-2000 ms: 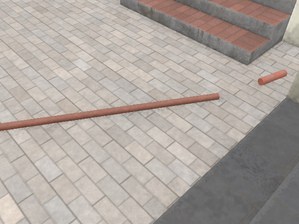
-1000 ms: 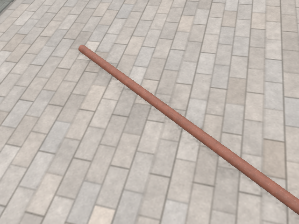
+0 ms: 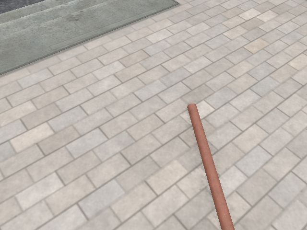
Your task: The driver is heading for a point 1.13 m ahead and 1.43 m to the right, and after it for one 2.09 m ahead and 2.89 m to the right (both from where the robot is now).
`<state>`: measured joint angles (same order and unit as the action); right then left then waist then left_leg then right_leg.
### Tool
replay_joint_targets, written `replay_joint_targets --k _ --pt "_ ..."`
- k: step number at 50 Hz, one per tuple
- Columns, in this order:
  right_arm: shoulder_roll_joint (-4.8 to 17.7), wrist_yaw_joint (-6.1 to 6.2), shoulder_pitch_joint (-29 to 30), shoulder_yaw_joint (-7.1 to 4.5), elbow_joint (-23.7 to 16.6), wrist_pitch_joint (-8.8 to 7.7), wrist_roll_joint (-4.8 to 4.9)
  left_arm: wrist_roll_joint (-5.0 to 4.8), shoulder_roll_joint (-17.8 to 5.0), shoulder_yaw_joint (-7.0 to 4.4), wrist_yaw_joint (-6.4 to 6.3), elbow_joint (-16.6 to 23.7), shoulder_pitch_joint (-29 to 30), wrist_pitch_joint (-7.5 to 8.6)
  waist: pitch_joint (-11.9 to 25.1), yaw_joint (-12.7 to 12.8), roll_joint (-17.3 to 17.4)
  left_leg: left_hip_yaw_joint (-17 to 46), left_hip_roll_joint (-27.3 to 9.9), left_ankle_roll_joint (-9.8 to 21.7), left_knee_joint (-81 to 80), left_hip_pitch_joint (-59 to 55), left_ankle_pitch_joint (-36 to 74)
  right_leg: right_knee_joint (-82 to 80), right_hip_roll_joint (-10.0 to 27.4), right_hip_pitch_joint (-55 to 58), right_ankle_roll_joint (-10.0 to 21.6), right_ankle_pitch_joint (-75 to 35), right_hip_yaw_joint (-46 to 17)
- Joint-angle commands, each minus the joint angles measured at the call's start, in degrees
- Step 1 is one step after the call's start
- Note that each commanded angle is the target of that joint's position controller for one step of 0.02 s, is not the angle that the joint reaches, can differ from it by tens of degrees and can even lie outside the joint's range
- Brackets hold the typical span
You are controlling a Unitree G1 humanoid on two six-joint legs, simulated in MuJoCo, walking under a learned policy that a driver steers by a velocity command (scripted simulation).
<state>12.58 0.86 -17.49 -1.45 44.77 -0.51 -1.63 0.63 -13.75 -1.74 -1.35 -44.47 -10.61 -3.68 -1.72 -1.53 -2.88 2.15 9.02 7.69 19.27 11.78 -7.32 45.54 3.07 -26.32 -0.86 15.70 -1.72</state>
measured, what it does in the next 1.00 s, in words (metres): steps on the spot, turning right: right foot, then left foot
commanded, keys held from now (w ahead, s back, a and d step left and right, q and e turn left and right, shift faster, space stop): e+shift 1.00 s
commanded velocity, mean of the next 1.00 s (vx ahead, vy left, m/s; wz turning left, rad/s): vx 0.02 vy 0.00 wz -0.77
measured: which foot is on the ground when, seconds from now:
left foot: down 0.00-0.16, up 0.18-0.52, down 0.54-0.98, up 1.00-1.00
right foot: up 0.00-0.12, down 0.14-0.54, up 0.56-0.96, down 0.98-1.00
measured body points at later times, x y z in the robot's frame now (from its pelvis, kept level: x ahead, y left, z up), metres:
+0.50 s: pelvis +0.00 -0.01 +0.00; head +0.05 -0.03 +0.44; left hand +0.19 +0.25 -0.11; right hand +0.08 -0.32 -0.10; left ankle +0.05 +0.10 -0.73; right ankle -0.02 -0.13 -0.74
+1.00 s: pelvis -0.03 -0.01 -0.02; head -0.01 -0.05 +0.43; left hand +0.30 +0.03 -0.10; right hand -0.17 -0.29 -0.13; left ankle +0.06 +0.09 -0.73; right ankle -0.10 -0.07 -0.75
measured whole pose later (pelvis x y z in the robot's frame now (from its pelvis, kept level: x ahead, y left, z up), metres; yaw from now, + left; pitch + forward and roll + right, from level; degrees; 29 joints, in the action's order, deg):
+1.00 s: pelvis -0.03 -0.01 -0.02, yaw -51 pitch +0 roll +0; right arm 18.6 -0.2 -13.0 -3.5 38.2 1.3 -0.9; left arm 0.7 -18.3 -4.2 3.3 -34.3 -7.7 -4.7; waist -4.6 -0.7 2.0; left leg -12.6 -9.2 -2.5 41.6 17.4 -24.5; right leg 34.5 -1.2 -16.4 2.0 18.2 2.8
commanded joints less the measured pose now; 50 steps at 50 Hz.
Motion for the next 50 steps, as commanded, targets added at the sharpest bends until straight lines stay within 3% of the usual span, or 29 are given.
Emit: replay_joint_targets --k 1,3,6,7,8,9,10,12,13,15,18,21,23,25,26,27,28,29,30,31,33,34,38,43,46,47,48,49,50 --pt "5.57 0.59 -1.02 -0.77 -2.26 -0.36 -0.75 -0.39 -3.82 -0.69 -0.08 1.92 -1.54 0.69 3.35 0.05 8.39 9.38 -18.41 3.33 -3.12 -1.60 16.56 -5.56 -1.74 7.37 0.88 4.27 0.94" --pt "9.19 1.30 -1.02 -1.98 -2.13 0.41 -0.18 -0.55 -5.46 -1.12 0.05 2.79 -1.14 1.09 2.50 -0.05 8.49 9.96 -19.86 4.51 -0.05 -3.98 18.03 -8.20 -3.43 6.76 1.96 7.68 2.29" --pt "11.25 2.38 -0.63 -3.11 -2.18 1.22 0.90 -0.76 -5.31 -1.04 0.33 3.36 -2.88 2.08 2.82 1.01 5.60 8.63 -20.02 2.83 5.49 -5.32 19.20 -19.48 -3.38 10.79 3.83 -0.33 1.12" --pt "10.85 2.64 0.12 -3.20 -3.02 1.08 0.80 -0.37 -7.10 -1.48 0.39 3.55 -3.84 2.40 3.27 0.96 3.31 6.71 -17.87 1.07 9.32 -2.96 14.81 -21.18 -0.92 13.13 5.33 -6.82 -3.62" --pt "9.36 2.66 0.64 -3.10 -4.93 1.09 0.46 0.46 -11.76 -2.59 0.40 3.97 -6.21 2.80 4.08 0.43 -4.04 1.47 -11.75 -1.60 18.99 3.75 5.15 -21.74 7.98 17.05 8.56 -23.72 -15.79" --pt "6.94 2.65 4.62 -2.53 -6.89 1.45 0.55 -0.31 -15.49 -4.27 0.73 3.85 -7.22 2.49 0.34 2.45 -11.35 -4.83 -2.05 -5.63 26.67 15.50 -16.28 -23.69 16.16 18.70 16.76 -42.84 -27.94" --pt "7.19 2.35 6.88 -2.34 -7.71 1.88 -0.24 -0.16 -14.96 -4.56 0.91 3.41 -10.96 2.30 0.88 4.46 -8.72 -1.00 -1.87 -6.91 38.58 20.81 -27.80 -26.81 17.98 20.45 20.79 -44.05 -31.01" --pt "7.48 1.54 6.67 -2.52 -7.41 2.21 0.41 -0.23 -12.91 -4.49 0.41 4.63 -5.67 1.31 0.56 1.20 -1.18 2.64 -4.72 -8.60 44.19 21.53 -21.48 -25.90 10.70 18.43 17.81 -37.29 -23.00" --pt "8.14 1.25 7.00 -2.64 -7.99 2.21 0.49 -0.50 -12.31 -4.45 0.35 5.48 -3.45 0.87 0.76 0.33 -1.17 2.84 -5.39 -9.25 42.54 21.85 -19.07 -25.58 8.15 18.56 15.73 -35.25 -21.05" --pt "7.83 0.78 7.97 -2.25 -8.45 2.11 0.29 -0.62 -11.64 -4.63 0.79 6.32 -3.40 0.55 3.53 1.21 -2.44 1.52 -5.02 -10.53 38.05 20.60 -17.30 -24.24 4.63 20.89 13.67 -35.18 -19.53" --pt "7.09 0.34 11.13 -1.43 -10.19 1.87 0.94 -0.62 -13.43 -5.71 0.90 6.10 -6.84 0.40 5.54 3.59 -3.72 1.84 -4.57 -11.05 30.72 19.71 -16.78 -22.57 4.07 23.39 13.29 -33.73 -22.85" --pt "7.81 0.32 12.04 -1.05 -11.03 1.26 1.22 -0.17 -14.82 -6.50 1.26 7.11 -6.34 0.28 6.59 4.36 -5.48 2.52 -3.58 -10.09 23.82 15.20 -16.07 -21.94 3.26 21.66 12.18 -30.31 -27.08" --pt "8.62 0.63 10.63 -1.12 -10.89 0.86 1.40 -0.09 -15.18 -6.78 1.69 8.02 -4.34 0.33 6.73 3.61 -6.62 2.78 -2.75 -9.33 18.51 10.36 -15.76 -21.72 2.28 19.16 10.63 -28.65 -29.76" --pt "9.01 1.33 6.82 -1.26 -9.94 0.39 1.42 -0.43 -14.91 -6.78 1.90 9.18 -0.78 0.42 6.29 0.87 -6.88 2.71 -2.55 -8.72 7.52 1.63 -11.47 -20.82 -0.28 14.09 7.26 -21.83 -30.80" --pt "10.11 1.97 4.35 -1.61 -9.26 -0.05 1.09 -0.78 -13.82 -6.41 1.80 9.86 0.72 0.58 6.00 -0.60 -5.50 4.15 -5.48 -8.03 -0.75 -5.33 -7.06 -18.68 -2.92 8.83 4.46 -13.52 -29.43" --pt "14.44 2.65 4.74 -2.37 -9.72 -0.20 0.58 -0.73 -9.30 -5.31 1.68 10.14 -3.04 0.86 7.18 1.79 4.74 15.38 -18.76 -4.75 -6.82 -11.72 -9.67 -9.85 -8.37 2.28 1.18 7.60 -21.77" --pt "18.93 2.40 8.90 -2.99 -11.36 0.33 0.18 -0.05 -8.63 -5.17 1.24 10.75 -6.40 0.93 6.86 3.58 16.47 30.45 -32.27 2.57 -8.05 -9.67 -4.32 3.33 -15.84 -5.73 -0.89 20.67 -8.13" --pt "15.42 2.01 8.34 -2.54 -11.05 0.70 -0.24 1.47 -14.33 -6.34 1.26 9.79 -4.58 0.62 5.14 2.72 10.93 25.83 -32.72 5.70 -6.10 -5.18 3.75 13.39 -9.17 -5.47 -1.23 17.67 -5.94" --pt "11.28 1.83 10.03 -1.35 -11.45 0.81 0.01 1.28 -14.64 -6.71 1.85 8.92 -4.14 0.31 3.47 3.62 8.32 19.04 -28.71 5.06 -4.70 -2.33 7.52 17.46 -7.84 -4.07 -1.00 14.14 -5.43" --pt "9.55 1.70 12.12 -0.82 -11.79 0.96 0.00 1.06 -13.64 -6.55 2.50 8.06 -5.20 -0.24 1.95 4.58 7.81 12.27 -24.61 3.53 -4.00 -0.35 9.76 20.99 -7.29 -3.29 -1.10 10.89 -4.50" --pt "9.46 2.12 12.81 -0.78 -12.27 0.90 -0.30 0.25 -12.58 -5.99 3.89 7.68 -6.36 -1.08 2.24 4.62 11.35 4.70 -20.87 2.50 -2.41 -2.20 14.84 25.12 -6.55 -4.80 -2.08 7.22 -1.82" --pt "9.64 2.07 11.28 -0.96 -12.02 0.85 -0.36 -0.08 -12.23 -5.65 4.20 8.13 -4.99 -1.21 2.21 3.70 11.20 3.11 -20.89 2.58 -2.10 -3.55 15.51 24.01 -5.91 -5.61 -2.63 6.50 -0.79" --pt "11.45 1.79 4.85 -2.25 -10.33 0.49 -0.29 -0.14 -10.46 -4.51 5.17 10.91 1.30 -1.51 2.55 -0.15 11.68 1.72 -24.86 3.99 -1.38 -10.85 16.09 15.47 -3.05 -8.08 -3.55 7.37 1.15" --pt "13.20 0.29 5.52 -3.46 -10.13 0.10 -0.60 -0.77 -8.78 -3.68 5.99 13.09 3.48 -1.78 4.01 -0.05 13.85 -5.64 -26.31 1.93 1.59 -6.92 17.16 1.74 -2.25 3.15 -1.41 9.43 5.61" --pt "14.27 -0.68 4.94 -4.13 -9.85 0.24 0.36 -0.81 -8.91 -3.81 5.66 14.01 3.80 -1.70 4.62 0.11 14.65 -8.23 -27.65 -0.37 5.94 -5.88 16.90 -6.45 -3.45 7.94 0.38 8.64 8.28" --pt "14.31 -0.92 5.32 -4.23 -9.86 0.47 1.07 -0.45 -8.72 -3.92 5.40 13.83 2.42 -1.53 4.89 1.46 13.43 -9.98 -27.61 -2.09 9.48 -4.23 15.48 -11.86 -4.03 11.33 1.25 5.80 8.63" --pt "14.00 -1.14 4.61 -4.35 -9.38 0.79 1.56 0.18 -9.16 -4.19 4.73 12.56 -1.12 -0.96 5.73 3.57 9.62 -12.53 -26.39 -5.07 15.85 -0.19 10.34 -19.27 -4.78 17.63 2.24 -0.29 7.05" --pt "12.58 -1.45 2.59 -4.11 -9.71 1.15 1.50 1.17 -14.26 -5.53 3.62 11.28 -5.66 -0.05 5.39 5.34 -2.64 -15.70 -22.08 -8.92 29.76 11.32 -6.13 -27.62 2.72 25.94 4.60 -6.57 -7.15" --pt "7.97 -1.28 5.37 -2.56 -15.22 1.83 0.39 0.20 -24.31 -7.66 2.97 12.85 -6.60 0.44 4.10 4.15 -16.86 -12.52 -11.68 -13.17 40.05 28.64 -32.53 -26.80 18.83 27.80 13.67 -31.85 -32.03"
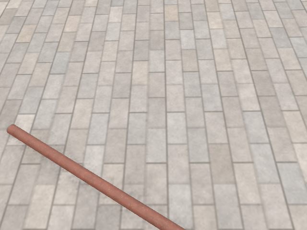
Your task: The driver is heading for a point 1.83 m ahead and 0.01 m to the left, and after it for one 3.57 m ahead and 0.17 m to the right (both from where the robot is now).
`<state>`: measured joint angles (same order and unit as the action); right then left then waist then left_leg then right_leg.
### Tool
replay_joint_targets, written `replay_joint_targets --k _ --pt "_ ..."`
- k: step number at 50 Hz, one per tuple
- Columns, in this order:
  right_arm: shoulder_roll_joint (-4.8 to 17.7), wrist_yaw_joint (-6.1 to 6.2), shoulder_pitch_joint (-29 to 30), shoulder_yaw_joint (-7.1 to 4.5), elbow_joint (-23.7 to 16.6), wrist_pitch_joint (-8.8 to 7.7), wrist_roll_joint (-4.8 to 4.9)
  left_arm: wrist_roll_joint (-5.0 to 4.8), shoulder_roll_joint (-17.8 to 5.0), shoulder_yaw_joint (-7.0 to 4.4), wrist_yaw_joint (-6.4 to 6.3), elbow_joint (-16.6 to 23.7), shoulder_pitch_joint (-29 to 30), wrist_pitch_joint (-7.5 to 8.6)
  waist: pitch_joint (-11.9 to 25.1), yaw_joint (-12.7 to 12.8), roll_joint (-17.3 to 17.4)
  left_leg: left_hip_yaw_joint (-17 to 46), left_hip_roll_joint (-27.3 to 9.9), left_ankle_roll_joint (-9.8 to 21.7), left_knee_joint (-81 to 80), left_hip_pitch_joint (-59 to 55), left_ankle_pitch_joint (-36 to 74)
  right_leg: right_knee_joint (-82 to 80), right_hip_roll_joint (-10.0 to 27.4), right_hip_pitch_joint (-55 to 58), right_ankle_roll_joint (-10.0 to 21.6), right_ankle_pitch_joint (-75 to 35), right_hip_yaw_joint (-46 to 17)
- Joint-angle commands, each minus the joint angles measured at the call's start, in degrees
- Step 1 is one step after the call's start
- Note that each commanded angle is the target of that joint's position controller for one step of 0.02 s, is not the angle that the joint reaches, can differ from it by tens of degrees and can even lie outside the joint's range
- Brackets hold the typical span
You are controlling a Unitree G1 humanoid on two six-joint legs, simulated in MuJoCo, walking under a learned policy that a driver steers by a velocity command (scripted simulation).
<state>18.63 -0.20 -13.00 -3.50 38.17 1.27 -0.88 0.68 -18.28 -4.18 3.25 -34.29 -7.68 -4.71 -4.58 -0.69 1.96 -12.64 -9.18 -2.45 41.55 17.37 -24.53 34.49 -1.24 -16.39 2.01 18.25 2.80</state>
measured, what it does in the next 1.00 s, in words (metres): steps on the spot: left foot, then right foot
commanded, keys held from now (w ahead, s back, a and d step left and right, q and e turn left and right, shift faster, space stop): e+shift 0.02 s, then s+e+shift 0.28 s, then s+q+shift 0.12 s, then w+q+shift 0.58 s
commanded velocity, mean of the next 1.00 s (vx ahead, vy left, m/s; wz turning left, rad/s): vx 0.21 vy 0.00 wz -0.05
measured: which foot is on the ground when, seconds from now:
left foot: up 0.00-0.54, down 0.56-0.98, up 1.00-1.00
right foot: down 0.00-0.54, up 0.56-0.96, down 0.98-1.00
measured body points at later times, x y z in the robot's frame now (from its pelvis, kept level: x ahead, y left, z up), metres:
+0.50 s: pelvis -0.05 +0.03 +0.01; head +0.00 +0.01 +0.46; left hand +0.19 +0.23 -0.09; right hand -0.04 -0.28 -0.10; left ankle -0.04 +0.14 -0.70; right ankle +0.00 -0.09 -0.72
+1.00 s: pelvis +0.04 +0.02 +0.01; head +0.08 +0.04 +0.46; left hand +0.29 +0.25 -0.06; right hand +0.04 -0.28 -0.10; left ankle -0.07 +0.14 -0.72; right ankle +0.06 -0.10 -0.73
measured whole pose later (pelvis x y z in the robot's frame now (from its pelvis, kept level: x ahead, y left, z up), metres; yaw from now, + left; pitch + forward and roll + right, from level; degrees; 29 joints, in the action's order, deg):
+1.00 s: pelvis +0.04 +0.02 +0.01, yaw +2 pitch +6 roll -2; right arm 17.3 -1.3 -23.2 -5.2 46.4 -1.4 0.7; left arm 1.2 -17.1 -1.0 -1.2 -36.4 -0.2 3.3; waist 1.3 -5.5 -0.4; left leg 21.0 7.6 4.4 32.4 9.5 -24.7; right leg 24.2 -4.1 -19.2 -0.6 10.0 -2.8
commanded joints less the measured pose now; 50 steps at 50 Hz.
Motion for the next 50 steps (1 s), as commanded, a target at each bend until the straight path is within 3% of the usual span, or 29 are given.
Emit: replay_joint_targets --k 1,3,5,8,15,21,22,23,24,25,26,27,28,29,30,31,32,34,37,40,43,45,47,48,49,50 --pt "4.51 0.68 5.18 -0.69 -8.35 0.86 -1.80 -0.37 -17.15 -5.57 -1.92 2.27 -12.87 1.57 9.79 7.73 -11.96 12.06 5.63 -2.79 25.10 23.41 -14.26 -14.19 22.36 18.58 15.32 -36.09 -33.27" --pt "4.34 1.11 3.56 -0.75 -6.21 0.79 0.06 -0.09 -12.30 -3.55 -2.95 2.54 -4.49 1.25 4.09 2.38 -9.40 14.71 4.48 -1.81 25.07 21.37 -3.35 -12.52 15.03 11.51 12.10 -40.29 -22.69" --pt "5.80 1.22 0.95 -1.15 -4.24 0.81 -0.82 -0.73 -10.07 -2.61 -3.44 3.29 -0.08 1.08 6.00 0.10 -10.09 14.43 5.97 -1.38 25.32 17.52 1.41 -9.80 10.41 10.07 9.64 -50.89 -18.55" --pt "4.94 1.10 0.92 -0.71 -3.68 1.77 -0.64 -0.81 -11.11 -2.77 -3.03 1.81 -3.19 0.96 9.43 0.72 -7.05 15.34 8.26 -1.06 26.04 16.40 1.89 -7.55 10.25 11.16 9.13 -57.60 -20.44" --pt "4.54 1.59 4.86 -0.07 -4.28 3.05 0.03 -0.32 -12.27 -3.25 -3.38 0.56 -4.95 0.29 10.50 2.33 -8.10 18.91 11.70 0.05 18.92 16.31 1.78 -6.87 9.60 12.66 8.07 -52.63 -31.46" --pt "4.09 1.40 0.98 -0.29 -0.38 3.82 1.99 1.12 -7.46 -1.18 -3.58 -1.34 -2.57 -0.09 12.24 2.36 -10.29 15.74 11.32 1.89 12.16 4.10 -3.01 -9.96 10.41 9.51 8.25 -51.21 -28.49" --pt "4.32 0.87 -0.50 -0.36 0.16 3.55 1.75 1.14 -6.80 -0.86 -3.69 -1.92 -2.32 -0.14 14.30 2.14 -10.60 15.01 10.94 2.37 8.56 0.69 -1.87 -11.98 9.35 9.02 7.56 -35.29 -28.39" --pt "3.95 0.27 -1.35 -0.23 0.85 3.32 1.38 1.32 -5.90 -0.40 -3.73 -2.63 -2.12 -0.22 15.00 2.27 -11.70 14.14 10.65 2.76 3.04 -2.42 -1.17 -15.41 7.85 7.69 6.76 -11.90 -28.49" --pt "2.50 -0.15 -2.67 0.25 1.94 3.22 0.92 1.56 -5.64 -0.02 -3.66 -3.71 -2.42 -0.29 14.75 2.01 -13.75 12.27 11.41 3.05 -2.77 -6.70 -1.30 -18.75 7.26 5.32 6.13 6.40 -28.71" --pt "2.26 -0.14 -5.48 0.25 3.50 3.20 0.56 1.63 -7.50 -0.46 -3.64 -4.81 -3.38 -0.29 13.31 0.71 -13.59 9.72 13.18 4.21 -7.39 -13.30 -0.20 -18.78 6.77 -0.36 6.00 16.80 -27.47" --pt "1.65 0.16 -7.80 0.46 4.73 2.88 0.35 1.71 -7.50 -0.43 -3.98 -5.54 -3.13 0.01 10.65 -1.53 -10.49 9.56 14.12 6.06 -13.20 -17.73 -2.00 -16.62 5.54 -6.13 5.36 22.84 -24.86" --pt "1.88 0.57 -10.58 0.71 5.82 2.13 -0.07 1.93 -5.90 -0.21 -4.47 -5.31 -1.33 0.48 6.94 -3.81 -1.53 17.20 11.41 7.97 -20.72 -17.90 -11.09 -5.59 2.19 -11.13 3.45 24.38 -19.14" --pt "4.25 0.57 -13.04 0.86 6.19 1.14 -0.36 2.01 -1.89 0.74 -4.48 -4.06 0.74 1.20 3.31 -3.48 8.85 37.96 -2.74 10.07 -29.32 -18.30 -24.10 12.50 -3.66 -20.70 0.33 15.40 -8.42" --pt "12.49 0.15 -9.22 -1.66 5.53 0.61 -0.50 1.99 -6.11 0.04 -4.18 0.92 8.40 2.38 -5.24 -2.72 8.93 56.95 -10.31 15.04 -39.60 -8.27 -32.71 12.92 -3.81 -31.65 -2.17 5.63 -6.69" --pt "12.25 0.04 -5.97 -2.29 5.17 0.19 -0.78 1.30 -6.90 -0.14 -4.00 1.78 12.03 3.59 -8.46 -1.49 7.19 58.68 -9.65 15.31 -42.33 -2.10 -32.89 15.78 -0.35 -29.62 -3.12 -1.46 -9.58" --pt "10.46 -0.38 -3.62 -2.01 4.99 -0.40 -0.11 0.97 -7.25 -0.15 -3.42 0.46 10.57 4.24 -7.86 0.08 6.15 52.35 -6.06 13.62 -39.97 -0.78 -24.09 17.75 0.59 -26.17 -4.54 -6.84 -8.96" --pt "8.92 -0.88 -2.91 -1.80 4.96 -0.95 0.18 1.32 -6.65 -0.02 -2.74 -1.53 8.01 4.57 -5.61 0.62 5.00 45.65 -2.09 11.89 -37.43 -1.54 -15.31 19.55 0.59 -23.30 -5.75 -9.72 -7.57" --pt "6.82 -1.06 -4.94 -1.56 5.55 -1.90 0.83 2.23 -4.56 0.19 -1.63 -2.84 5.50 4.73 -0.97 0.31 5.79 39.50 2.42 10.95 -35.16 -2.20 -8.02 22.02 -0.22 -18.96 -6.50 -11.34 -5.61" --pt "5.89 -1.14 -10.07 -1.98 6.59 -2.39 1.07 1.62 -2.20 1.03 -1.91 -1.40 8.71 4.76 -0.43 -2.13 7.29 40.42 3.95 12.58 -33.49 -4.83 -6.11 18.94 -0.48 -20.33 -7.19 -9.86 -4.69" --pt "6.13 -0.83 -14.62 -2.60 7.03 -2.63 0.80 1.13 -2.04 1.49 -2.41 0.25 13.92 5.53 -0.22 -5.43 7.36 44.27 3.84 14.54 -31.69 -11.44 -4.59 9.94 -1.22 -23.31 -7.93 -6.44 -5.38" --pt "7.24 -0.68 -14.29 -3.22 6.39 -2.68 0.82 0.63 -2.23 1.82 -2.40 1.88 17.28 6.44 1.02 -6.73 7.45 46.96 4.18 15.36 -28.74 -14.12 -3.13 0.52 -2.38 -21.05 -7.67 -2.61 -6.13" --pt "7.87 -0.79 -11.56 -3.61 5.43 -2.68 0.63 0.01 -2.67 1.93 -2.70 2.65 16.86 7.04 1.67 -5.67 7.38 48.73 4.34 15.43 -26.81 -11.49 -1.93 -4.84 -3.07 -14.99 -7.00 0.50 -6.28" --pt "7.99 -0.99 -6.04 -3.79 3.74 -2.74 0.44 -1.12 -3.43 1.76 -3.77 1.64 10.79 7.93 3.13 -1.63 6.29 48.12 5.52 13.54 -24.28 -2.39 2.80 -12.52 -2.89 1.17 -5.03 -2.64 -6.14" --pt "7.03 -1.07 -4.33 -3.52 3.33 -3.14 0.79 -0.95 -5.16 1.19 -4.76 0.16 4.68 8.67 5.78 1.56 3.60 45.16 8.08 11.55 -19.55 5.12 5.07 -16.03 -0.71 15.47 -3.44 -7.22 -6.59" --pt "5.08 -1.11 -3.46 -3.02 2.99 -4.24 1.64 0.30 -9.68 -0.30 -5.98 -1.52 -4.41 9.37 10.77 5.92 -1.76 38.89 11.97 9.37 -7.63 14.93 5.08 -15.60 6.38 31.92 -1.37 -2.83 -12.31" --pt "-0.45 -0.98 -3.98 -1.24 0.36 -5.37 3.86 2.77 -15.72 -1.99 -6.54 -1.80 -12.86 9.16 20.39 9.12 -17.01 26.97 18.90 6.89 10.39 28.63 -7.60 -19.12 23.34 46.94 3.35 19.30 -35.13"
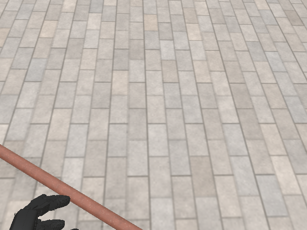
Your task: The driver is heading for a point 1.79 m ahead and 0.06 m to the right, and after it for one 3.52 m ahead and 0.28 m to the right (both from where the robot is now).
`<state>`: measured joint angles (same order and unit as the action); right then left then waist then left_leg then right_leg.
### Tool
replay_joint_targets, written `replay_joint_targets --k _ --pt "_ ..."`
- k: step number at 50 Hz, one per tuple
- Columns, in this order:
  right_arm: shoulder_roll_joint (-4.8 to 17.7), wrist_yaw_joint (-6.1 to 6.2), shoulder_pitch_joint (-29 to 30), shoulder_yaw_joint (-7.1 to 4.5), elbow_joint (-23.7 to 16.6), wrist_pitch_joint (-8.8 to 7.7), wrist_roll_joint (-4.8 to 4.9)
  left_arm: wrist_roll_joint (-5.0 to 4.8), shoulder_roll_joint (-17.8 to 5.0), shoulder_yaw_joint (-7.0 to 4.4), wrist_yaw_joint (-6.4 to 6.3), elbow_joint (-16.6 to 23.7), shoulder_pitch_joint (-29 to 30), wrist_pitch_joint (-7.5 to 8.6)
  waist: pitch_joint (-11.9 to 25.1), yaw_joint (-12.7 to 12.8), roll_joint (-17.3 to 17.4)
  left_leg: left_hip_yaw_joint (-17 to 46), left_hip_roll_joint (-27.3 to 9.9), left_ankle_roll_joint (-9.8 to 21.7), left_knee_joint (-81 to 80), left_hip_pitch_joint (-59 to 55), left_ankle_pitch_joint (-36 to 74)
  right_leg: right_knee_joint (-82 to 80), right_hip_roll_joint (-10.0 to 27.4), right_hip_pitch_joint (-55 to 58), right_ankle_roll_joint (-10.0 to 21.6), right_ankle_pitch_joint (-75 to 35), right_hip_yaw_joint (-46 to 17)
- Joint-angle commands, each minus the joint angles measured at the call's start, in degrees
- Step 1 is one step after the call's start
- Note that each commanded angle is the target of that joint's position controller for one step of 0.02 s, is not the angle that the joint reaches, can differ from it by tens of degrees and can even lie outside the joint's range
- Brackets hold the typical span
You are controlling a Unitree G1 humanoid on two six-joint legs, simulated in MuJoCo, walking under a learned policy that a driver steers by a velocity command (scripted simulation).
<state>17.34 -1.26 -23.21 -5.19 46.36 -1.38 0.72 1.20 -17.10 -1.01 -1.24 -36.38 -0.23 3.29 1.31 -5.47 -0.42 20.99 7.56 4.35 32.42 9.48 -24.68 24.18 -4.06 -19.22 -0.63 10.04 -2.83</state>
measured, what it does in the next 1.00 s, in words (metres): walks ahead: left foot, then right foot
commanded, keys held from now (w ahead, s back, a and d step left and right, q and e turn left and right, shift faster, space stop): w+q+shift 0.24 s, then w+shift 0.04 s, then w+e+shift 0.56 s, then e+shift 0.16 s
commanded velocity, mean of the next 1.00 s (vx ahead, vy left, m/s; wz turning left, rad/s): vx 0.92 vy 0.00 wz -0.05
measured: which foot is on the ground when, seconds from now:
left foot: up 0.00-0.40, down 0.42-0.82, up 0.84-1.00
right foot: down 0.00-0.42, up 0.44-0.84, down 0.86-1.00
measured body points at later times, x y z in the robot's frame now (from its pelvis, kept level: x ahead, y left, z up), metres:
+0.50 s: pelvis +0.35 +0.11 -0.02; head +0.38 +0.12 +0.42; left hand +0.21 +0.33 -0.16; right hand +0.60 -0.05 -0.13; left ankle +0.38 +0.18 -0.73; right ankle +0.17 -0.11 -0.59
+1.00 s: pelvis +0.78 +0.19 -0.02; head +0.81 +0.20 +0.43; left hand +0.80 +0.48 -0.15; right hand +0.97 -0.04 -0.10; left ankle +0.72 +0.35 -0.60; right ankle +0.81 +0.19 -0.73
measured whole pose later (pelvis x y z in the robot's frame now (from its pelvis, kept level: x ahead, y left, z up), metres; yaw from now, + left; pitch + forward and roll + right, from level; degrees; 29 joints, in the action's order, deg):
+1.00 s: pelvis +0.78 +0.19 -0.02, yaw -6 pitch -1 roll -1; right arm 11.1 0.9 -4.9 1.6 38.3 -5.2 -3.0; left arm 0.6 -18.3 -3.9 0.5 -50.2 -22.8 0.2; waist -4.7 3.1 -0.9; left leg 5.8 -1.6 -2.1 84.1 29.1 -23.4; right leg 34.1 -13.1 -17.7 11.8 14.6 1.6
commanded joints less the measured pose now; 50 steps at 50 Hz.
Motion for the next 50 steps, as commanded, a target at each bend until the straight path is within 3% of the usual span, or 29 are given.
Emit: replay_joint_targets --k 1,3,5,9,13,15,17,18,19,20,21,22,23,24,25,27,29,32,35,38,40,41,42,43,44,45,46,47,50 --pt "2.97 0.97 6.65 1.05 -8.05 -1.87 1.00 2.90 -16.27 -5.35 -1.83 -0.52 -17.15 0.64 12.23 10.84 -11.87 -10.76 -3.12 0.92 30.50 40.14 -2.43 -9.78 30.44 41.56 8.24 34.44 -38.04" --pt "5.33 -0.14 11.32 0.48 -7.33 -1.09 -1.95 2.40 -7.90 -3.02 -1.00 0.63 -14.10 0.94 2.77 9.70 -1.78 -13.59 -7.84 0.78 36.51 40.72 6.41 -10.39 24.42 30.32 6.68 24.41 -23.91" --pt "4.92 -2.26 13.37 0.51 -7.73 0.04 -3.10 1.95 -5.82 -2.13 -0.56 -1.56 -17.30 1.58 -1.12 9.42 -4.01 -16.24 -10.91 0.12 39.07 42.54 9.28 -12.28 19.87 27.23 5.23 13.89 -13.00" --pt "2.96 -4.03 19.82 1.72 -11.44 1.17 -2.63 0.97 -4.20 -1.94 1.20 -5.41 -22.86 3.27 -4.85 9.10 -5.42 -18.04 -12.71 -0.09 45.53 48.71 12.72 -13.64 18.61 25.27 4.69 -3.36 -2.64" --pt "2.41 -4.46 26.33 2.91 -14.21 1.30 -2.44 0.92 -1.97 -1.20 1.06 -8.47 -23.14 4.19 -9.20 7.47 -3.70 -22.84 -10.77 0.43 36.70 43.56 17.39 -17.27 13.92 18.06 2.62 -20.61 10.64" --pt "-0.05 -4.94 30.89 4.85 -16.89 0.69 -2.89 1.23 -3.05 -1.01 0.99 -10.53 -25.75 4.48 -12.65 7.25 -2.81 -27.45 -10.05 2.67 22.57 34.97 18.20 -19.85 15.67 13.77 2.49 -34.00 12.80" --pt "0.08 -4.19 29.05 5.24 -15.30 0.40 -3.17 1.12 -7.29 -1.53 0.66 -12.53 -27.67 4.31 -9.42 5.46 -4.80 -31.80 -4.12 5.23 16.40 20.74 15.93 -18.09 17.31 15.25 4.44 -62.78 13.63" --pt "3.39 -3.69 20.45 3.99 -12.46 0.66 -2.42 0.78 -9.61 -1.73 -0.01 -12.28 -25.89 4.14 0.21 0.68 -7.37 -30.71 -0.08 5.53 17.02 7.96 15.00 -7.16 16.83 17.60 5.48 -80.00 14.21" --pt "4.78 -2.59 10.34 3.20 -10.04 0.20 -3.51 0.47 -14.50 -2.46 -0.20 -12.60 -25.02 3.78 2.94 -5.14 -9.46 -27.94 0.13 6.74 13.54 -1.35 9.50 6.49 19.73 15.47 6.30 -85.51 12.76" --pt "7.78 -1.32 -0.51 1.96 -6.83 -0.19 -4.05 -0.55 -14.97 -2.70 -0.16 -12.79 -22.53 3.06 5.14 -11.86 -8.40 -22.73 -2.72 8.72 1.53 -15.23 13.41 22.00 19.41 9.03 6.76 -76.58 11.59" --pt "13.59 0.04 -4.42 0.03 -4.12 -0.39 -4.80 -0.17 -7.52 -1.45 0.63 -12.16 -24.00 2.66 10.03 -8.81 -1.11 -10.13 -15.48 8.42 1.88 -29.05 6.87 45.56 10.54 -3.37 6.01 -15.19 9.15" --pt "17.77 0.48 -4.28 -0.80 -5.45 -1.20 -5.80 -2.77 -0.96 -0.08 0.99 -8.48 -31.88 2.82 22.43 -1.42 8.81 17.74 -34.10 11.06 -2.73 -39.74 7.60 65.20 3.72 -18.41 6.55 19.43 -1.84" --pt "15.29 0.70 -4.91 -1.15 -4.76 -1.27 -4.27 -2.60 -7.05 -1.67 0.57 -7.04 -21.06 2.79 19.48 -5.73 -0.79 17.23 -30.08 7.71 -10.08 -31.04 6.22 65.46 4.53 -20.21 7.31 10.85 -5.83" --pt "12.62 0.92 -1.04 -0.39 -2.90 -1.87 -4.35 -2.95 -4.96 -1.61 0.73 -6.55 -21.09 2.58 6.95 -0.83 1.98 9.29 -29.11 7.32 -12.47 -20.72 7.72 64.70 6.23 -22.96 6.74 6.75 -2.64" --pt "8.24 0.55 2.83 0.52 -2.97 -2.53 -4.05 -2.04 -3.52 -1.26 1.12 -8.13 -22.09 1.92 0.25 2.09 -0.48 2.26 -26.49 5.94 -14.75 -11.45 9.36 61.25 9.06 -21.98 6.39 5.00 -1.60" --pt "3.08 0.46 5.80 1.95 -2.36 -3.54 -2.82 -0.69 -0.61 -1.01 2.45 -10.75 -26.53 -0.92 -3.43 7.04 2.97 -9.14 -22.48 2.52 -19.34 0.54 6.71 59.68 11.44 -16.88 5.56 3.38 -1.51" --pt "1.72 0.12 5.39 2.19 -0.82 -4.94 -1.50 -0.64 0.91 -1.03 3.39 -10.17 -23.64 -2.65 -6.69 8.45 4.27 -16.41 -19.90 -0.41 -23.34 4.74 9.29 55.19 12.42 -18.32 4.75 1.54 -1.28" --pt "-0.28 -0.41 5.13 2.69 0.56 -6.97 -1.55 -1.01 1.67 -0.96 3.77 -7.14 -14.60 -3.14 -11.33 8.15 6.94 -30.36 -14.08 -4.52 -26.57 7.08 33.03 44.99 10.51 -20.03 5.18 -8.69 3.70" --pt "-0.08 0.67 3.50 3.07 1.33 -7.33 -1.17 -0.96 1.72 -0.38 4.47 -5.73 -9.26 -1.97 -9.33 7.22 5.37 -36.50 -11.94 -4.71 -26.20 -0.03 49.69 31.70 7.31 -18.07 6.79 -16.69 10.81" --pt "4.65 2.93 2.76 2.52 1.20 -7.13 -1.11 -0.66 0.08 -0.10 5.23 -4.69 -8.66 -1.80 -5.77 9.07 5.66 -37.84 -16.01 -5.67 -20.77 -9.20 76.41 19.49 3.12 -10.65 9.05 -18.64 15.02" --pt "8.65 4.79 4.88 1.41 0.06 -5.46 -1.75 -0.74 -3.97 -1.43 4.94 -7.30 -18.16 -2.58 0.46 14.82 7.98 -37.10 -18.62 -6.16 -8.76 -13.61 90.69 18.46 -0.60 0.27 10.31 -14.14 15.84" --pt "10.41 5.25 8.04 0.77 -1.16 -4.27 -2.44 -0.71 -6.87 -2.72 4.64 -9.86 -28.53 -2.99 4.52 20.26 8.63 -35.99 -19.91 -5.68 3.78 -11.96 94.65 18.73 -1.79 10.17 11.98 -10.10 14.15" --pt "11.29 5.21 12.19 0.31 -2.46 -3.20 -3.16 -0.73 -9.52 -4.30 3.84 -13.55 -40.97 -3.29 8.10 26.28 7.03 -34.04 -20.22 -4.58 22.40 -5.37 88.05 16.65 -0.58 22.18 14.86 -5.35 9.05" --pt "8.17 3.49 14.60 0.53 -2.28 -2.52 -2.28 -1.75 -10.42 -5.36 2.65 -14.74 -42.07 -3.02 4.20 26.22 -3.46 -35.12 -10.33 -4.25 48.60 4.14 39.84 7.12 1.84 26.38 18.12 -8.30 4.22" --pt "-1.67 2.23 15.54 3.36 -6.23 -3.67 -3.62 -1.68 -11.91 -5.37 2.00 -15.29 -35.40 -3.12 -4.72 16.43 -16.72 -29.56 -1.30 -5.06 68.68 27.52 -5.57 15.80 4.65 27.15 19.33 -33.89 -6.74" --pt "-2.58 1.84 6.82 4.51 -11.84 -4.75 -2.01 -0.15 -14.27 -5.54 1.70 -12.20 -30.75 -2.83 8.55 9.03 -16.59 -17.39 -1.95 -6.04 73.65 38.97 -6.50 4.96 14.30 37.54 30.02 -27.49 -31.91" --pt "0.90 1.88 6.26 5.01 -11.33 -6.03 -2.72 0.35 -12.67 -5.84 1.33 -9.03 -26.17 -2.74 7.27 8.04 -6.38 -14.46 -4.61 -4.87 68.42 40.71 -3.76 -5.70 18.59 33.29 29.93 -12.89 -41.94" --pt "3.91 1.98 8.68 4.39 -10.35 -6.17 -3.08 0.10 -9.46 -5.15 1.16 -8.63 -22.91 -2.57 -1.37 5.76 4.52 -14.82 -7.05 -5.21 61.41 39.16 -0.13 -8.19 17.25 22.24 26.88 -12.24 -37.44" --pt "4.46 2.62 11.60 4.44 -11.09 -2.30 -4.45 -1.10 -8.76 -4.29 1.30 -7.70 -19.19 -0.75 -7.02 1.59 10.47 -17.43 -11.84 -8.35 42.56 25.02 0.96 -8.18 10.96 -0.28 20.93 -37.42 -21.98"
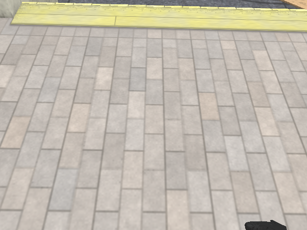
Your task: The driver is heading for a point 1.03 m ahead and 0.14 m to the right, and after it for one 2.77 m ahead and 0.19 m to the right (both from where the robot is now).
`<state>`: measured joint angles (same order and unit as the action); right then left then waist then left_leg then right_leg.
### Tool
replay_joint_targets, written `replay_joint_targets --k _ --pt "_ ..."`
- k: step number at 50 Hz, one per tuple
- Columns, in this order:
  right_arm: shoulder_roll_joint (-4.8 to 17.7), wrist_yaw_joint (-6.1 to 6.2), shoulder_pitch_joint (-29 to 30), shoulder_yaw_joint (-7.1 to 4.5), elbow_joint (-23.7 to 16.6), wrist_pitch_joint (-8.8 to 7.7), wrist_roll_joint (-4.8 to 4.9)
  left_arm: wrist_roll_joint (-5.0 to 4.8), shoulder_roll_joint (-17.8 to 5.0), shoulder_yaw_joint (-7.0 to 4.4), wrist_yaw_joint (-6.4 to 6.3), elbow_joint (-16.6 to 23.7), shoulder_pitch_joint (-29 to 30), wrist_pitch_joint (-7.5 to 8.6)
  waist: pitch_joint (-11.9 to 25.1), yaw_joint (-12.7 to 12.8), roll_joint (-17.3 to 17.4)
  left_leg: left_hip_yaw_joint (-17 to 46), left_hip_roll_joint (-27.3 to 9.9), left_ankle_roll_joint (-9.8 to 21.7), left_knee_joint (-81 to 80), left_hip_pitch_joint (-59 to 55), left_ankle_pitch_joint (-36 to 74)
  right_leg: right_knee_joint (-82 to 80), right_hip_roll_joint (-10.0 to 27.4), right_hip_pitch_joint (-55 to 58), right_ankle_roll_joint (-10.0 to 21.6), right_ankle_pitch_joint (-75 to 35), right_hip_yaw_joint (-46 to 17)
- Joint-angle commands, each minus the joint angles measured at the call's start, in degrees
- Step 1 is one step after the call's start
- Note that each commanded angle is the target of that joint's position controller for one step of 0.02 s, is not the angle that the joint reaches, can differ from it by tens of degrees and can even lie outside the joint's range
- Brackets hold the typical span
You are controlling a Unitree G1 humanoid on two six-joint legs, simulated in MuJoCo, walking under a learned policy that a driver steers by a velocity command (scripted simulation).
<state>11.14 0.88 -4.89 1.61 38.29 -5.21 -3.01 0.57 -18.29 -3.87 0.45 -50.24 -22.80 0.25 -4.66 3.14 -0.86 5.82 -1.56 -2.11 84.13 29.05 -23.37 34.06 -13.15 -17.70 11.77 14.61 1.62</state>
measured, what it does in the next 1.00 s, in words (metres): walks ahead, turning right: left foot, then right foot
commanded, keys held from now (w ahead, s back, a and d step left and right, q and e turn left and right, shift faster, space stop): e+shift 0.50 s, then shift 0.06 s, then q+shift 0.16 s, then w+q+shift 0.28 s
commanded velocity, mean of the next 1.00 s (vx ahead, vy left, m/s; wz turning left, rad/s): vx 0.24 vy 0.00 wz -0.44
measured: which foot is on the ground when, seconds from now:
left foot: up 0.00-0.22, down 0.24-0.62, up 0.64-1.00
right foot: down 0.00-0.24, up 0.26-0.60, down 0.62-1.00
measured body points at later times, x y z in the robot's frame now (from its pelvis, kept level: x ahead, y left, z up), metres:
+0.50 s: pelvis +0.21 +0.08 +0.02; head +0.24 +0.05 +0.46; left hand +0.50 +0.24 -0.07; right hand +0.19 -0.22 -0.09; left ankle +0.36 +0.14 -0.71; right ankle +0.16 -0.02 -0.65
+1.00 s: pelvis +0.25 +0.05 +0.03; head +0.25 +0.06 +0.48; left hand +0.45 +0.25 -0.08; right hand +0.21 -0.25 -0.08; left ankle +0.33 +0.16 -0.65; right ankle +0.16 -0.02 -0.71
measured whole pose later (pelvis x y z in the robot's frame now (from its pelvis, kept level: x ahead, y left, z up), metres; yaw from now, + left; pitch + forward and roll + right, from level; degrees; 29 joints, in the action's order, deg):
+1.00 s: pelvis +0.25 +0.05 +0.03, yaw -24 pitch +2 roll +0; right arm 17.6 -4.8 -18.4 -5.4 42.3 3.2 -1.4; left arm 2.1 -15.3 -2.4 -1.3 -41.6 -18.4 2.9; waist 3.3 -0.3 -0.5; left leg -1.6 -2.9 0.0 55.6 30.6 -14.1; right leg 15.7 2.4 -3.9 0.9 13.4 12.0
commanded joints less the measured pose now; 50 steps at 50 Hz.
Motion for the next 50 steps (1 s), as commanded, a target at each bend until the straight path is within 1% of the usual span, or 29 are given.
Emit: replay_joint_targets --k 1,4,6,8,10,11,12,13,14,15,16,17,19,22,25,27,29,30,31,32,33,34,35,36,37,38,41,46,50 --pt "10.11 0.50 -5.00 -2.12 -4.09 2.26 -0.62 -0.20 -8.53 -1.57 -0.21 5.92 2.94 3.02 0.13 -6.79 9.63 -3.60 -2.36 -2.53 -14.92 1.93 2.24 -17.40 17.02 -4.14 7.41 -49.12 -23.05" --pt "7.37 0.39 0.21 -0.98 -6.57 3.15 1.15 -0.91 -8.67 -2.30 -0.75 4.94 0.54 2.56 6.21 -3.43 2.64 -6.13 0.83 -1.69 -32.24 -2.17 15.56 -10.60 9.21 0.39 -0.05 -57.58 -16.04" --pt "6.78 0.30 3.49 -0.46 -7.50 3.30 1.81 -1.24 -8.23 -2.64 -1.15 4.82 -1.24 0.94 9.10 -0.51 -0.76 -6.93 3.85 -1.00 -40.69 -3.61 21.59 -7.25 6.93 4.46 -4.19 -52.67 -16.54" --pt "7.06 0.40 5.22 -0.17 -8.13 2.85 1.98 -0.68 -8.25 -3.10 -1.44 5.52 -1.42 -0.41 9.18 1.05 -2.21 -6.27 6.51 -0.51 -48.13 -6.72 23.56 -4.13 5.87 5.20 -6.57 -45.17 -19.41" --pt "9.91 1.09 0.26 -1.06 -6.57 1.79 1.58 0.04 -8.63 -3.46 -1.59 7.46 1.92 -0.53 9.72 -1.36 -3.40 -3.71 7.81 0.52 -55.32 -13.68 24.42 2.67 6.06 4.59 -8.63 -38.60 -23.88" --pt "11.19 1.65 -6.56 -1.65 -4.32 0.99 1.40 -0.16 -8.78 -3.52 -1.53 8.75 5.16 -0.12 10.90 -5.26 -3.71 -2.64 6.38 1.53 -60.82 -20.11 30.12 9.66 5.09 3.68 -9.92 -36.14 -23.51" --pt "13.84 2.20 -14.78 -2.45 -2.49 0.02 1.09 -0.84 -5.90 -2.76 -1.23 10.68 5.76 0.57 15.52 -8.20 -0.67 4.61 -4.25 4.46 -60.76 -32.67 41.90 22.81 3.95 -2.00 -11.38 -18.05 -20.37" --pt "16.24 2.06 -16.59 -2.67 -3.58 0.37 0.86 -1.11 0.11 -1.52 -1.97 11.61 -1.16 0.48 21.77 -4.63 10.34 19.09 -23.78 9.35 -52.54 -43.21 74.62 39.35 -2.08 -11.68 -11.28 31.47 -11.03" --pt "16.70 2.04 -13.87 -4.10 -4.08 1.20 1.48 -0.49 -3.86 -1.74 -1.80 12.29 -8.17 0.28 31.72 -1.23 16.92 34.10 -31.25 18.05 -56.11 -43.59 66.22 46.78 2.56 -14.53 -11.83 26.18 -9.44" --pt "12.18 2.52 -7.46 -3.52 -6.18 1.98 1.96 1.41 -6.99 -2.34 -1.44 10.37 -4.55 -1.00 25.95 -1.27 8.63 29.12 -25.53 18.15 -59.12 -35.69 47.22 48.03 6.57 -15.41 -12.25 18.03 -7.81" --pt "7.92 2.75 -4.33 -2.19 -6.70 2.83 2.00 1.95 -7.84 -2.65 -0.61 11.48 1.46 -1.88 18.58 -1.91 4.93 19.11 -19.89 15.70 -61.26 -28.28 35.97 45.71 7.83 -15.76 -13.02 13.66 -6.47" --pt "7.47 2.93 -3.28 -1.95 -6.44 3.58 1.41 1.69 -7.27 -2.77 0.09 12.48 4.00 -2.71 15.38 -1.79 4.75 13.67 -16.86 14.16 -63.28 -24.05 31.73 44.87 8.88 -15.32 -14.00 12.12 -5.93" --pt "9.87 2.62 -3.60 -2.88 -4.91 4.01 1.09 0.95 -5.39 -1.96 1.17 13.66 4.42 -4.49 10.60 -1.19 8.09 4.63 -13.65 13.21 -65.82 -16.22 33.05 41.02 10.37 -12.20 -14.68 10.46 -4.27" --pt "11.39 1.64 -5.66 -4.00 -3.68 3.76 0.62 0.45 -3.65 -1.06 1.50 15.82 6.62 -5.22 10.87 -1.29 8.95 -0.60 -14.81 13.62 -66.60 -14.65 32.29 33.53 12.02 -9.79 -13.65 9.69 -2.77" --pt "12.76 1.07 -4.28 -4.96 -4.16 4.10 0.43 0.39 -3.15 -0.41 2.35 18.47 9.97 -5.67 10.15 -1.05 10.62 -5.20 -15.97 12.28 -67.95 -10.49 20.58 22.74 14.71 -4.36 -11.81 8.06 -1.31" --pt "14.10 0.75 -5.31 -5.67 -3.80 4.54 0.23 0.08 -3.41 -0.20 2.68 19.17 10.94 -5.56 10.18 -1.81 12.13 -7.21 -15.32 11.14 -67.47 -8.25 15.44 15.64 13.29 1.13 -10.73 9.73 0.64" --pt "15.01 0.38 -7.29 -6.08 -2.99 5.50 0.63 0.18 -3.33 -0.04 2.66 18.85 9.79 -4.96 10.14 -1.74 10.69 -7.87 -14.94 10.05 -64.79 -7.21 12.90 6.52 11.09 6.36 -9.35 9.14 2.09" --pt "14.83 0.04 -8.10 -6.09 -2.48 6.19 1.13 0.42 -2.82 0.10 2.48 17.61 6.89 -4.42 9.46 -0.57 8.47 -8.82 -14.01 8.18 -61.97 -4.20 13.00 -0.83 9.57 11.40 -8.33 6.81 2.34" --pt "13.16 -0.68 -11.31 -5.93 -1.33 6.87 1.23 0.75 -3.18 0.33 2.16 16.65 5.15 -3.76 7.93 -0.53 1.88 -11.50 -11.58 4.56 -56.36 -0.19 8.60 -10.35 12.01 15.35 -7.48 4.05 -3.42" --pt "6.11 -1.94 -13.32 -3.96 -4.04 7.28 1.49 1.17 -8.37 -0.04 1.56 18.63 6.71 -3.27 8.68 -2.03 -17.93 -17.98 -3.89 -1.02 -41.54 9.01 -9.89 -21.13 32.51 17.28 -3.24 5.91 -28.64" --pt "8.91 -0.78 -9.89 -4.66 -3.48 8.46 1.56 1.87 -9.30 -0.14 0.50 19.76 9.10 -2.95 5.66 0.22 -11.63 -9.07 -2.13 -1.27 -35.13 2.33 -9.99 -22.33 37.02 0.32 2.11 -2.81 -27.37" --pt "8.17 -1.14 -8.88 -4.48 -2.80 9.10 3.06 2.57 -3.84 1.76 -0.25 18.72 12.98 -2.47 4.36 -2.12 -9.02 -4.79 -2.40 -0.62 -33.99 -5.29 -5.07 -21.71 31.90 -4.27 1.07 -4.87 -18.38" --pt "7.66 -1.74 -11.40 -4.42 -1.25 9.14 3.66 2.55 -1.91 2.66 -0.58 18.13 17.60 -1.95 1.89 -5.22 -10.22 -4.34 -0.52 -0.22 -33.40 -7.66 -0.79 -21.89 27.94 -7.08 -1.03 -5.35 -11.52" --pt "10.07 -1.91 -13.50 -5.48 0.28 8.73 3.14 2.28 -3.29 2.10 -1.12 18.19 19.60 -1.60 1.58 -6.17 -11.51 -5.08 1.17 0.07 -31.04 -6.17 1.77 -20.96 25.21 -4.01 -2.33 -7.45 -7.67" --pt "12.75 -2.19 -16.13 -6.50 1.92 8.19 1.92 1.96 -4.76 1.27 -1.54 17.64 16.32 -1.42 4.05 -4.68 -12.44 -7.27 1.75 0.39 -26.80 -3.34 2.62 -21.94 24.52 1.70 -2.31 -0.95 -6.79" --pt "14.55 -2.68 -15.48 -7.30 2.02 7.87 1.48 1.59 -4.69 1.18 -1.52 16.95 12.79 -1.30 5.08 -2.95 -10.52 -6.77 1.31 0.85 -24.32 0.68 2.70 -23.53 25.89 6.96 -2.13 8.45 -9.24" --pt "12.18 -4.14 -9.43 -7.45 -0.26 7.56 2.02 1.20 -4.82 0.55 -1.70 15.22 7.81 0.18 2.60 -0.63 -6.58 -4.24 -0.07 1.96 -24.04 14.79 5.38 -27.47 30.65 19.56 -2.76 21.08 -14.49" --pt "9.59 -5.12 -7.91 -7.46 -0.97 7.08 1.55 1.48 -3.92 -0.29 -2.16 12.94 5.49 3.08 2.31 -0.83 -4.59 -5.01 -2.38 2.01 -26.29 17.76 7.93 -29.08 33.08 21.92 -2.68 19.65 -9.11" --pt "9.07 -6.47 -4.96 -7.09 -2.78 7.31 1.70 1.53 -5.63 -1.29 -1.94 11.68 5.94 4.33 1.35 -1.77 -5.02 -5.56 -4.61 2.62 -31.19 14.77 10.22 -30.10 34.60 17.52 -3.69 19.32 -3.33"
